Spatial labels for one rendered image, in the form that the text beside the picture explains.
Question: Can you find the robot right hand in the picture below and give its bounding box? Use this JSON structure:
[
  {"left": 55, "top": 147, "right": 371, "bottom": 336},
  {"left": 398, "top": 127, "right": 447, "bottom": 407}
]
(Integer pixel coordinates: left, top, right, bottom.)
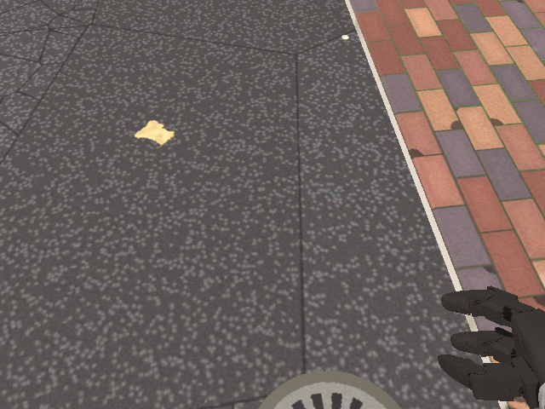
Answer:
[{"left": 438, "top": 286, "right": 545, "bottom": 409}]

